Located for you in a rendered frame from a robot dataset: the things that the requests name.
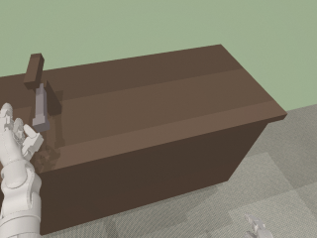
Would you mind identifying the right robot hand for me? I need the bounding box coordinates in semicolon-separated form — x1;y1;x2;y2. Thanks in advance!
243;212;273;238

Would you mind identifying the robot left forearm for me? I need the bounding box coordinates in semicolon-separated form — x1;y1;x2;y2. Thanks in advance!
0;160;43;238

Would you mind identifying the counter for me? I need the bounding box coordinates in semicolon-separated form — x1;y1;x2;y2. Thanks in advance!
0;44;287;236

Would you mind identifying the tap lever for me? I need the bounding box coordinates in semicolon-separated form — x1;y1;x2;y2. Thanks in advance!
32;83;51;133

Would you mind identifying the left robot hand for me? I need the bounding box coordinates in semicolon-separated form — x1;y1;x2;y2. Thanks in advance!
0;103;44;167

